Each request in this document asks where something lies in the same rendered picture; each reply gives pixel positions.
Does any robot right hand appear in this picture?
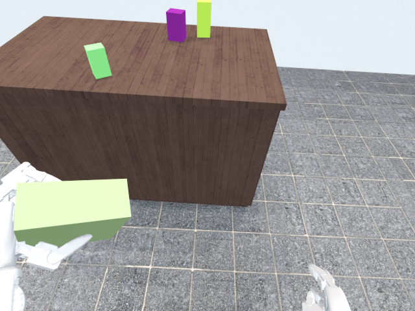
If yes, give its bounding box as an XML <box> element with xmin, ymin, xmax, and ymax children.
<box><xmin>302</xmin><ymin>264</ymin><xmax>351</xmax><ymax>311</ymax></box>

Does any robot left hand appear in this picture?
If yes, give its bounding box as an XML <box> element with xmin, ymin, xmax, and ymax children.
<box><xmin>0</xmin><ymin>162</ymin><xmax>93</xmax><ymax>271</ymax></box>

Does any left robot forearm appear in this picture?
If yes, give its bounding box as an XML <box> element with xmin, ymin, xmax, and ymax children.
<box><xmin>0</xmin><ymin>266</ymin><xmax>27</xmax><ymax>311</ymax></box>

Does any table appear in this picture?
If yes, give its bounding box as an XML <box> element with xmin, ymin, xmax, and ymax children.
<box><xmin>0</xmin><ymin>16</ymin><xmax>287</xmax><ymax>207</ymax></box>

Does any sponge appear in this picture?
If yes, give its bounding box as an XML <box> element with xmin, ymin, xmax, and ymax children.
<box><xmin>14</xmin><ymin>179</ymin><xmax>132</xmax><ymax>247</ymax></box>

